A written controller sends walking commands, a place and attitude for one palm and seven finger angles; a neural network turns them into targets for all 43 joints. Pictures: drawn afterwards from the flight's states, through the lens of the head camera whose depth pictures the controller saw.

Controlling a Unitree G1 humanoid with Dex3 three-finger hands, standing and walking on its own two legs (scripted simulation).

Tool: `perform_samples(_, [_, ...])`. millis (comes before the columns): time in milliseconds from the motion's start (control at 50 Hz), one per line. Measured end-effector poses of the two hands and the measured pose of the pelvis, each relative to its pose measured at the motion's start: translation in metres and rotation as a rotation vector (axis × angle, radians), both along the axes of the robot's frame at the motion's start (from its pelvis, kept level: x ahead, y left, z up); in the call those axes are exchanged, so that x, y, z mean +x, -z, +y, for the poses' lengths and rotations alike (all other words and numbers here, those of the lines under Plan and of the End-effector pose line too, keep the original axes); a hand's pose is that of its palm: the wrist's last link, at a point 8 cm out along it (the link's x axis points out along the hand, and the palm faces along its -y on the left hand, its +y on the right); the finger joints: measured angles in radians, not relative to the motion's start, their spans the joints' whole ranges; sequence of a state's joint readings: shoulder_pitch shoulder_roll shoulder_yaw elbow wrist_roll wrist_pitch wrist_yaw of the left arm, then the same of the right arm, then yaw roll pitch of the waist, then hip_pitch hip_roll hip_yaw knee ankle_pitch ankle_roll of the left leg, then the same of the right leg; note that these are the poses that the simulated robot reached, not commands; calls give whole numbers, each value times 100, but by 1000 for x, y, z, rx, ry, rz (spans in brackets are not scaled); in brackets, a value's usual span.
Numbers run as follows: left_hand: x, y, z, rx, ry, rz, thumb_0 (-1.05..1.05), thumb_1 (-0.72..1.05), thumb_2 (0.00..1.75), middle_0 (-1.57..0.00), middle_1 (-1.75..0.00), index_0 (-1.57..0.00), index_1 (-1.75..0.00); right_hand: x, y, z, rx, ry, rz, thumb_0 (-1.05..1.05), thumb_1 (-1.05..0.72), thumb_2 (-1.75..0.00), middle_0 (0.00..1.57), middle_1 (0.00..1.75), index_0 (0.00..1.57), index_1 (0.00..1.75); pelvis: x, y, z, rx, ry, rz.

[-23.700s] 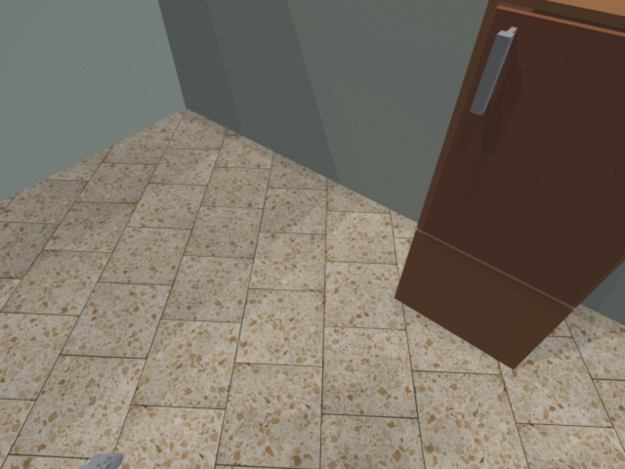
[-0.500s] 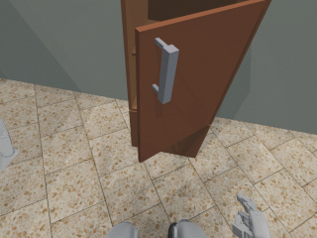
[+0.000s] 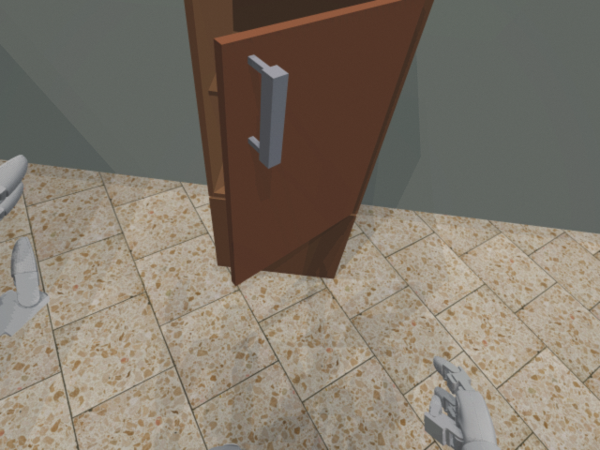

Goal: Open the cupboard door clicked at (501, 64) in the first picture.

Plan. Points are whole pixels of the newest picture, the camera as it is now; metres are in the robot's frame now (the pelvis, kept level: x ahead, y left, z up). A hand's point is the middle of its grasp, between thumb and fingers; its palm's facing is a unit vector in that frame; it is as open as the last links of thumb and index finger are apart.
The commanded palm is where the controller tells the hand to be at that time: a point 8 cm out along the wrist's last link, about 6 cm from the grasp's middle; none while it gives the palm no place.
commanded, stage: stop stepping back and stand still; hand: left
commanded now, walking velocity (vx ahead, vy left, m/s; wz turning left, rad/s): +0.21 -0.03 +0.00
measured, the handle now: (263, 113) +0.52 +0.09 +0.16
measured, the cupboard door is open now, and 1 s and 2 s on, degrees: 44 44 44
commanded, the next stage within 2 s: let the arm hang, fingers relaxed in 0.94 s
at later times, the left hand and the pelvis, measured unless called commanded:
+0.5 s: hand out of the picture +0.12 +0.27 +0.17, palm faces +0.45 -0.79 -0.42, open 7.4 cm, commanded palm +0.06 +0.31 +0.19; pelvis -0.07 +0.01 +0.01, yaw +1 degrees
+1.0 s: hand out of the picture +0.10 +0.29 +0.17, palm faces +0.44 -0.77 -0.46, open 7.4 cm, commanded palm +0.04 +0.33 +0.19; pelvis -0.10 +0.02 +0.01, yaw +1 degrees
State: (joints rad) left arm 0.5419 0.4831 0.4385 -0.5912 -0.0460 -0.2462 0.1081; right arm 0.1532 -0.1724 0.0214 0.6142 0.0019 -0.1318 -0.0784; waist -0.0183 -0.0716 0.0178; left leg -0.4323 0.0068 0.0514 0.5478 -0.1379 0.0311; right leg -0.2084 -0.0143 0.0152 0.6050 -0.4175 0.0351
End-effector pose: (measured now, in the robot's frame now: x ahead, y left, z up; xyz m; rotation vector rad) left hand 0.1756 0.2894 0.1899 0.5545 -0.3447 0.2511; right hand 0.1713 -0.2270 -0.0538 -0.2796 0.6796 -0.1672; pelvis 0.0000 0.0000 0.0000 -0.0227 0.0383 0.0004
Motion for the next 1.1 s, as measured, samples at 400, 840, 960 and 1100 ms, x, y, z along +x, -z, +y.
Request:
perform_samples(400, [-94, 3, 14, -104, -217, -17, 1, 89, 89, -21, -30, -21, -30, -115, 15, -32, -40, 25, 84, 1, -90, -90, 20, 30, 21, 30, -61, -7, -1, 13, -41, -41])
perform_samples(840, [-125, 6, 33, -71, -188, 40, 1, 89, 89, -21, -30, -21, -30, -116, 10, 28, 57, -44, 8, 1, -90, -90, 21, 30, 21, 30, -97, -9, 22, 15, -19, -74])
perform_samples(960, [-120, 4, 36, -42, -180, 52, 1, 89, 89, -21, -30, -21, -30, -123, 9, 24, 44, -23, 21, 1, -90, -90, 20, 30, 21, 30, -96, -11, 24, 22, -24, -71])
perform_samples(1100, [-101, 50, 40, -63, -150, 263, 0, 89, 90, -21, -30, -21, -30, -122, 27, 13, 61, -58, 90, 1, -90, -90, 20, 30, 21, 30, -99, -6, 26, 17, -54, -46])
